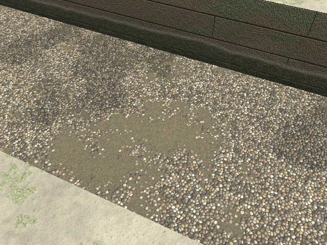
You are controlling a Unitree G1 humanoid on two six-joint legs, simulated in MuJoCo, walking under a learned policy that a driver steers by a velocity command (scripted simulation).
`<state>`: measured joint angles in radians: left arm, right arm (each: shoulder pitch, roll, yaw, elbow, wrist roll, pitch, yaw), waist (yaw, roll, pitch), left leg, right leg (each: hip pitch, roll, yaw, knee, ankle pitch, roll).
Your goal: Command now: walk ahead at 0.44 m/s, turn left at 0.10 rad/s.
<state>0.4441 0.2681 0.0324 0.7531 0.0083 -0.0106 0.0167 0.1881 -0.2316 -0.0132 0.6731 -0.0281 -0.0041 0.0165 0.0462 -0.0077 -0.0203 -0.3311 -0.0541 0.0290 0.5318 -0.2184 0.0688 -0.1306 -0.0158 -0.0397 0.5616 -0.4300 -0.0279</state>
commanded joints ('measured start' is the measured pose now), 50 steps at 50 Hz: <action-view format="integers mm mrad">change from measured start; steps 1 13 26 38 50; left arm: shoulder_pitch -67 -189 -8 -166 -331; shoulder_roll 52 48 238 119 139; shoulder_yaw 5 24 87 23 41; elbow -136 -117 -128 -166 -240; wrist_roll -5 12 -47 -28 -8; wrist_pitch -22 40 32 48 102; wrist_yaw -6 -21 -18 -6 0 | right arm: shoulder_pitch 353 250 94 -61 19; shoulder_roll -284 -117 -173 -125 -90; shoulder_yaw -77 -32 -45 -39 -1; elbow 28 85 -49 -55 -55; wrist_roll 5 27 13 -3 7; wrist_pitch -18 -72 -24 85 55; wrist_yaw -25 -28 -48 -75 -56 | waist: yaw -162 -43 78 -35 -46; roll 290 100 -203 -49 -85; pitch -81 112 -264 -37 -97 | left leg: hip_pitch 523 189 -514 -240 209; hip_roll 425 236 -20 69 45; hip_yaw -727 -81 -126 -69 -122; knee -307 -301 1043 417 -179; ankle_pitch -218 410 -216 63 7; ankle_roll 180 72 -67 -143 -52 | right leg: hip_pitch -621 -589 334 -148 -161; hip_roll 66 14 -292 -31 -29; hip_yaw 16 121 810 372 622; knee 484 387 -212 -213 -170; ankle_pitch -114 377 243 787 239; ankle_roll -38 -12 -361 -51 -105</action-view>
